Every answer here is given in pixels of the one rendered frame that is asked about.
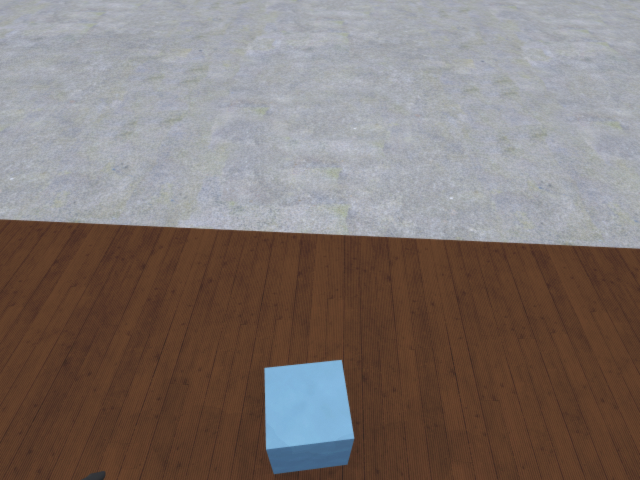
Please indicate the carton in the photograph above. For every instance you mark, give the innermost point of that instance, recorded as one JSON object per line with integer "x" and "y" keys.
{"x": 307, "y": 416}

